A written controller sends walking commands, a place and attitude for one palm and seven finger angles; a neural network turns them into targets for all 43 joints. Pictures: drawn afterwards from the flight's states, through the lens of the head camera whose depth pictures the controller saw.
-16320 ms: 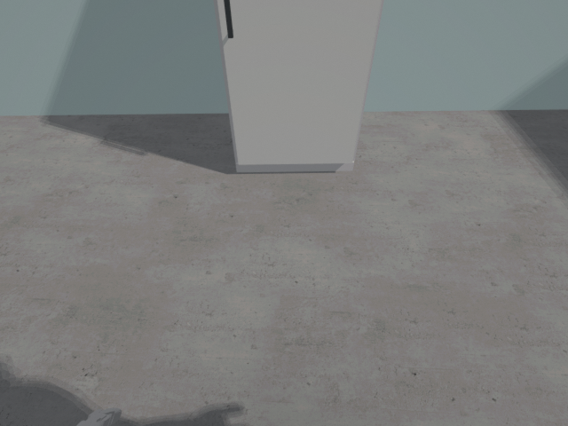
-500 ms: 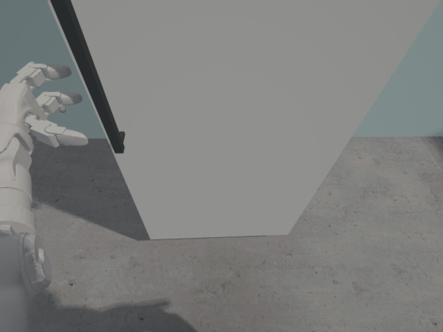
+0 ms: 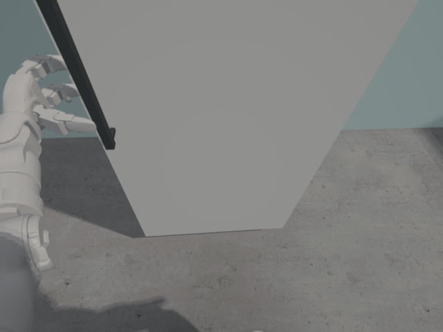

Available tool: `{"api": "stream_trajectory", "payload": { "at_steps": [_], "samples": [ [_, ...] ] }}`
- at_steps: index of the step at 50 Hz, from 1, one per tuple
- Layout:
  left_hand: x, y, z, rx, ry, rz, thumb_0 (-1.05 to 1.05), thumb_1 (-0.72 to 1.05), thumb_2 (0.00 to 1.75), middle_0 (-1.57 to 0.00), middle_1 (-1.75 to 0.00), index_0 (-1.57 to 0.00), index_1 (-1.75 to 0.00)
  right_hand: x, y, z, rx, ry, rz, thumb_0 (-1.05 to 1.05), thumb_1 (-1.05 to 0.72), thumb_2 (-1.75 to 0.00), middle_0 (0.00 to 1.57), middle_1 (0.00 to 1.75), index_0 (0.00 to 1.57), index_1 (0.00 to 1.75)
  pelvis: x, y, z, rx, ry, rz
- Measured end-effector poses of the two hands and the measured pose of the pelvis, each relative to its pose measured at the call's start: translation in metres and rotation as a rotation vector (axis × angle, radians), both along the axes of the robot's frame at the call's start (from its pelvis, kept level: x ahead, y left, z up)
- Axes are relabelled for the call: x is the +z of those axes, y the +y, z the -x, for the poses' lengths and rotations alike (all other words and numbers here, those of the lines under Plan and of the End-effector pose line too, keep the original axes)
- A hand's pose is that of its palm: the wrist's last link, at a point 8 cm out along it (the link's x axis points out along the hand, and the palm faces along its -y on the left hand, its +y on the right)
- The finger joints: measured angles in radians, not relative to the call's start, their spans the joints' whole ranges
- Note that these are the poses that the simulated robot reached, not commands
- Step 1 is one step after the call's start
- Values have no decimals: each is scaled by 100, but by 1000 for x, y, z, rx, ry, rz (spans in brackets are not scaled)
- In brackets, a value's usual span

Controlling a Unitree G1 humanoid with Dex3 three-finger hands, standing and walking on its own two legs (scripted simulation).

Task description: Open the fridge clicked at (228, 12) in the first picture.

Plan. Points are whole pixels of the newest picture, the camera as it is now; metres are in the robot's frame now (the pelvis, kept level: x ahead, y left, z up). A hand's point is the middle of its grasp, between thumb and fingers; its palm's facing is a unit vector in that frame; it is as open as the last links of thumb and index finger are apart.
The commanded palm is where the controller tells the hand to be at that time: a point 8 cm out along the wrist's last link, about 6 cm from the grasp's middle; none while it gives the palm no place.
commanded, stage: slide the fingers in behind the handle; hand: left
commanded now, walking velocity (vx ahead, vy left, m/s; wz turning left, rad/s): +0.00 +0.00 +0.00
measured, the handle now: (83, 72) +0.52 +0.23 +0.17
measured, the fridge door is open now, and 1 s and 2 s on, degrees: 0 0 0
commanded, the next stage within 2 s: grip the handle and tug to test in 1.92 s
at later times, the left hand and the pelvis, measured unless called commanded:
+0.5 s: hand (72, 105) +0.47 +0.25 +0.15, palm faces +0.06 -1.00 +0.00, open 13.9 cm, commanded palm +0.44 +0.29 +0.15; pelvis +0.01 +0.01 +0.00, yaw +0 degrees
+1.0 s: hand (88, 103) +0.47 +0.22 +0.15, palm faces +0.07 -1.00 +0.00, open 14.0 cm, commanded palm +0.44 +0.26 +0.15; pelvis +0.01 +0.01 +0.00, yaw +0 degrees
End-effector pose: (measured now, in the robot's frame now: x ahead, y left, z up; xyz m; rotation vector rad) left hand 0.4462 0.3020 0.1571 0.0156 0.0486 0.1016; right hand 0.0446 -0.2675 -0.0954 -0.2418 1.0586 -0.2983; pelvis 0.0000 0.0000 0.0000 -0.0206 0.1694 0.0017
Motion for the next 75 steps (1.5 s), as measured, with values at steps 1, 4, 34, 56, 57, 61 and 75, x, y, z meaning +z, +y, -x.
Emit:
{"api": "stream_trajectory", "payload": {
  "at_steps": [1, 4, 34, 56, 57, 61, 75],
  "samples": [
    [0, 1, -1, -1, 0, -7, -1, -50, 30, -30, -120, -32, -122, -1, -1, 3, 0, 10, 2, 0, -90, -90, 21, 30, 20, 30, 0, 0, 0, 1, 3, 0],
    [1, 2, -1, -9, -15, -8, -1, -50, 30, -30, -120, -33, -123, -2, -3, 12, -4, 42, 6, 0, -90, -90, 21, 30, 20, 30, 0, 1, 0, 0, 11, 1],
    [-7, -10, 4, -22, -41, 20, -1, -50, 30, -30, -120, -30, -120, 3, 15, -23, 12, -44, -18, 0, -90, -90, 21, 30, 20, 30, 2, 10, -11, -7, -7, 6],
    [-7, -39, 3, -24, -21, 14, -1, -50, 30, -30, -120, -30, -120, -1, 4, -22, 12, -36, -24, 0, -90, -90, 21, 30, 20, 30, 3, 2, -10, -3, -25, -3],
    [-7, -40, 3, -23, -20, 14, -1, -50, 30, -30, -120, -30, -120, -1, 3, -21, 10, -34, -24, 0, -90, -90, 21, 30, 20, 30, 3, 1, -10, -3, -26, -3],
    [-7, -44, 2, -19, -14, 16, -1, -50, 30, -30, -120, -30, -120, -1, 1, -15, 4, -25, -22, 0, -90, -90, 21, 30, 20, 30, 3, -2, -7, -3, -28, -5],
    [-4, -48, 0, -15, -17, 24, -1, -50, 30, -30, -120, -30, -120, -3, -6, 0, -14, -3, -21, 0, -90, -90, 21, 30, 20, 30, 3, -6, -3, -6, -23, -7]
  ]
}}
